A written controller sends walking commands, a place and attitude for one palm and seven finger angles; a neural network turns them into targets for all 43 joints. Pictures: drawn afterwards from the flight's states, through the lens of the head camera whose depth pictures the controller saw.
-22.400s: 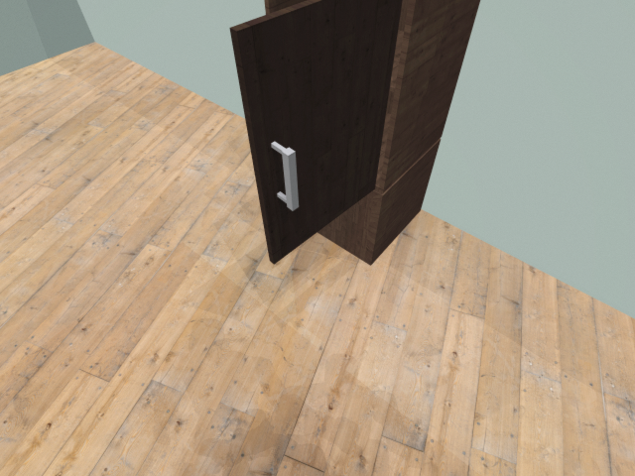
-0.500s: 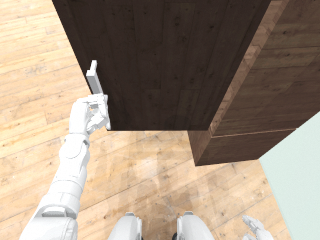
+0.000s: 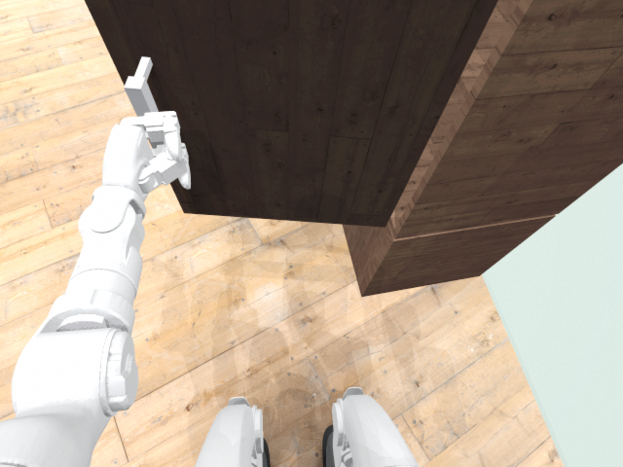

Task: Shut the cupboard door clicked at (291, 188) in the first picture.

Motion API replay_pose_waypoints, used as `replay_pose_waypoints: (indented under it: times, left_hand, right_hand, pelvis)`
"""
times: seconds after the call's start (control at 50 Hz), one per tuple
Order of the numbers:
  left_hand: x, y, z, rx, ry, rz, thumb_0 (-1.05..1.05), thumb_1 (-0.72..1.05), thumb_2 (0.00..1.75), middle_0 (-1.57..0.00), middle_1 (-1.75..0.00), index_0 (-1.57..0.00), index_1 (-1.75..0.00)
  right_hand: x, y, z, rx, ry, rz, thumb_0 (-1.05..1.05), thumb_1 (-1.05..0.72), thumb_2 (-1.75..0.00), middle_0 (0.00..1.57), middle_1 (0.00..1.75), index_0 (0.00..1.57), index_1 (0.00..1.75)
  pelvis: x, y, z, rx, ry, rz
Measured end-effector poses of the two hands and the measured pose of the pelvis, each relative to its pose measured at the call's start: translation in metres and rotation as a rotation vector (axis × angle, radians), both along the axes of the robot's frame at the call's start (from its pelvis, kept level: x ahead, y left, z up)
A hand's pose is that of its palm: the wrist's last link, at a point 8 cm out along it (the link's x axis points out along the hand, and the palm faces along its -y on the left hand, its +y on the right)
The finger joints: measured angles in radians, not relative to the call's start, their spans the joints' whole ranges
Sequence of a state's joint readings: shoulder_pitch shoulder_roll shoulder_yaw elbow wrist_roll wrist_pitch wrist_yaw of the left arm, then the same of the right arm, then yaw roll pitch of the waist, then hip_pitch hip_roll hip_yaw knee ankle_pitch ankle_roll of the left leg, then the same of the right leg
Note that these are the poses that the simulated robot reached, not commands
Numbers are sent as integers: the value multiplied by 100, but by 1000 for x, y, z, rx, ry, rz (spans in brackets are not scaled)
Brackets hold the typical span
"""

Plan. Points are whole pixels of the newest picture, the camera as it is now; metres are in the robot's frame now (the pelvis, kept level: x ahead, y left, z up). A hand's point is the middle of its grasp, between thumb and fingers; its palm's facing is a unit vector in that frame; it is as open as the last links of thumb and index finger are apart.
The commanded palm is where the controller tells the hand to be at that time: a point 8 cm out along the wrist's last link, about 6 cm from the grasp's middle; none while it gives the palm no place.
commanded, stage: push the door shut along its arc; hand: left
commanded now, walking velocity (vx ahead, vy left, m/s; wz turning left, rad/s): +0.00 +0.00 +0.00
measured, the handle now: (158, 119) +0.56 +0.17 +0.06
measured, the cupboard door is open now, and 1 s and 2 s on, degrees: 76 64 58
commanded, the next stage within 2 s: pull the fist back off the door in 1.20 s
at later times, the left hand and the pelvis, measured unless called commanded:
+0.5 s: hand (207, 124) +0.54 +0.11 +0.07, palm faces -0.26 -0.96 -0.03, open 3.1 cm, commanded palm +0.54 +0.14 +0.06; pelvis +0.00 +0.01 -0.01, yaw -2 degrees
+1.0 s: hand (233, 96) +0.59 +0.07 +0.07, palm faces -0.37 -0.93 -0.03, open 3.0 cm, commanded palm +0.60 +0.10 +0.06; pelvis +0.00 +0.01 -0.03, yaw -3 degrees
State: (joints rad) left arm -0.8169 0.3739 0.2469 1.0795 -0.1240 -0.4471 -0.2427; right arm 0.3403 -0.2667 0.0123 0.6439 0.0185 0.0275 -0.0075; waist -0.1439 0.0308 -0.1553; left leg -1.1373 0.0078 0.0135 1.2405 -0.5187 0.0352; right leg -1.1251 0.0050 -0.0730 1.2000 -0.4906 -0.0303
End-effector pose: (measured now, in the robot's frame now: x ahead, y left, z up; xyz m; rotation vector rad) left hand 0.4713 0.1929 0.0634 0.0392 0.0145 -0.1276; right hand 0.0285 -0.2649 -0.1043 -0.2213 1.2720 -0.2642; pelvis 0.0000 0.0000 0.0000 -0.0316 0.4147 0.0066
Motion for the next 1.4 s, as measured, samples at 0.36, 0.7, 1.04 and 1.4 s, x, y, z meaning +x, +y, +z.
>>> replay_pose_waypoints:
  times: [0.36,0.7,1.04,1.4]
  left_hand:
    - [44,-26,6,4,14,-127,2,90,90,-130,-150,-131,-150]
    - [81,-40,4,17,45,-210,2,91,90,-130,-150,-130,-150]
    - [120,-61,10,7,37,-257,-1,88,90,-130,-150,-130,-150]
    - [135,-77,9,-123,91,-83,5,91,94,-130,-150,-130,-150]
  right_hand:
    - [-27,9,-2,-5,56,-40,1,-91,-90,21,30,21,30]
    - [-59,17,-5,-13,139,-83,1,-91,-90,21,30,21,30]
    - [-83,21,-8,-38,182,-125,1,-90,-90,21,30,21,30]
    - [-90,22,-7,-41,203,-83,1,-91,-90,21,30,21,30]
  pelvis:
    - [-1,7,-9,-20,44,-10]
    - [-2,10,-20,-34,90,-20]
    - [-1,8,-33,-40,139,-36]
    - [-3,5,-38,-54,171,-24]
